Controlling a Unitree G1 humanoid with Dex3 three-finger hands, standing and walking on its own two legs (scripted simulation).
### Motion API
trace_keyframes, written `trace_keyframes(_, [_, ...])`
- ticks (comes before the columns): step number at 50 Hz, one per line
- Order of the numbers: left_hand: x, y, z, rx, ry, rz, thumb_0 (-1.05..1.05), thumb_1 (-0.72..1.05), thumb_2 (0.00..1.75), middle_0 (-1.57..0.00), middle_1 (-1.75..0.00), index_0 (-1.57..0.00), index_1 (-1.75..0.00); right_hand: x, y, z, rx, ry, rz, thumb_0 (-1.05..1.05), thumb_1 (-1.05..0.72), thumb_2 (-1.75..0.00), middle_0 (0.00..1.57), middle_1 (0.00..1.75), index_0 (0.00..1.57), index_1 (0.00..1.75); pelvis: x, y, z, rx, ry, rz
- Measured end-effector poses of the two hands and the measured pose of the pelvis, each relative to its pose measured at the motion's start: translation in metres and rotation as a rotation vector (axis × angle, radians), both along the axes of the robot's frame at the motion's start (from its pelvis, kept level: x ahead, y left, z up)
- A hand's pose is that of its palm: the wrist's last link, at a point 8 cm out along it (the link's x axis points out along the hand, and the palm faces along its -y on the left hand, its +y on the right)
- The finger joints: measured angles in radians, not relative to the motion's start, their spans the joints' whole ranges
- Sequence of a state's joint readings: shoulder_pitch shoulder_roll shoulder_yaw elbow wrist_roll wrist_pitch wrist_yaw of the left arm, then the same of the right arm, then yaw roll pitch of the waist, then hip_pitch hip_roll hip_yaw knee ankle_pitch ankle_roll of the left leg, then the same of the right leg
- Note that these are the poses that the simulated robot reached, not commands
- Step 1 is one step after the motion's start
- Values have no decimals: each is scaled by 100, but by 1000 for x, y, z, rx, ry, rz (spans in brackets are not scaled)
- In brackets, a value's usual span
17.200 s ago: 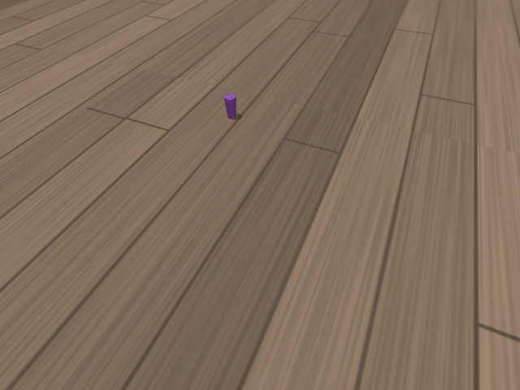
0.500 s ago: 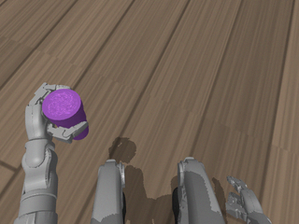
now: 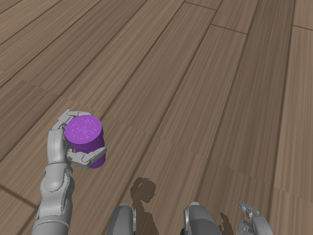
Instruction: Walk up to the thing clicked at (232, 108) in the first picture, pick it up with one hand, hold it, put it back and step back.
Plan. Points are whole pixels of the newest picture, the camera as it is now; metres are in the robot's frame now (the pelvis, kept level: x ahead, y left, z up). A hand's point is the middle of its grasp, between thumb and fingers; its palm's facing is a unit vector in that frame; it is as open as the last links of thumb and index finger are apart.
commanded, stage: lift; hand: left
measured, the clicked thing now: (90, 145) +0.35 +0.18 -0.01
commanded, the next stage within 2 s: hold in 0.96 s
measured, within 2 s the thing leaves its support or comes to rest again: neither
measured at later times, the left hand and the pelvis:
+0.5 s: hand (83, 128) +0.35 +0.17 +0.09, palm faces +0.13 -0.99 -0.03, open 10.8 cm; pelvis +0.01 +0.00 +0.05, yaw +1 degrees
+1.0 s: hand (83, 117) +0.36 +0.17 +0.11, palm faces +0.13 -0.99 -0.02, open 10.8 cm; pelvis +0.03 -0.01 +0.08, yaw +0 degrees
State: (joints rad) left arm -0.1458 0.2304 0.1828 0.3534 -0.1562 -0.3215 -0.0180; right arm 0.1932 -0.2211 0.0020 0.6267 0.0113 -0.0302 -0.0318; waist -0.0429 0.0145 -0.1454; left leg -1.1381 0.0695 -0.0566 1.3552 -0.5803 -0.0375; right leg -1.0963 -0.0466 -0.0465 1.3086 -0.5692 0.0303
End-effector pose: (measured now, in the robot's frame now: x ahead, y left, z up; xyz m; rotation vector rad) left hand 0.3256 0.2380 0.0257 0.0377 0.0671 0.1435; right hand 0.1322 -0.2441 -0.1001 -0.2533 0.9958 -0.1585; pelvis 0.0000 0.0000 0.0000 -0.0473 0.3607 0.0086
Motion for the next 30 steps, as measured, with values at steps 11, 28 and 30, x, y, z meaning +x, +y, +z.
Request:
trace_keyframes(11, [-8,-6,34,-2,-14,-3,6,-47,106,-78,-104,-65,-107,-6,4,27,12,13,3,1,-91,-90,21,30,20,30,4,-1,29,9,-68,4])
trace_keyframes(28, [-2,-13,69,-12,-25,-8,6,-47,106,-78,-105,-65,-107,4,5,56,25,-9,-3,1,-91,-89,21,30,20,30,14,-3,59,19,-140,4])
trace_keyframes(30, [-1,-14,71,-14,-23,-6,6,-47,106,-78,-105,-65,-107,4,4,59,22,-7,-4,1,-91,-89,21,30,20,30,16,-4,61,20,-145,4])
